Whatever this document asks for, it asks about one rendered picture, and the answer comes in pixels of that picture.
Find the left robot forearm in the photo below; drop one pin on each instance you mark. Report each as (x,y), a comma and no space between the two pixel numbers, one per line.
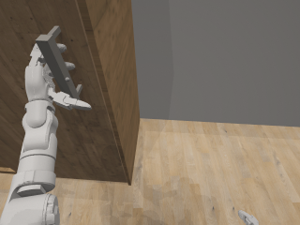
(35,174)

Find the robot left hand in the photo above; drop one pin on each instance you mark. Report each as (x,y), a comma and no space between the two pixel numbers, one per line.
(38,80)

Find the robot right hand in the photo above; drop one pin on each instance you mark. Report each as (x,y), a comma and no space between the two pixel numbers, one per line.
(247,218)

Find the left robot upper arm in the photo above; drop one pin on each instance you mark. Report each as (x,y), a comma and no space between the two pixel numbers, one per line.
(39,209)

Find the handle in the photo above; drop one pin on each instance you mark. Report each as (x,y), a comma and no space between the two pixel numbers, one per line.
(56,63)

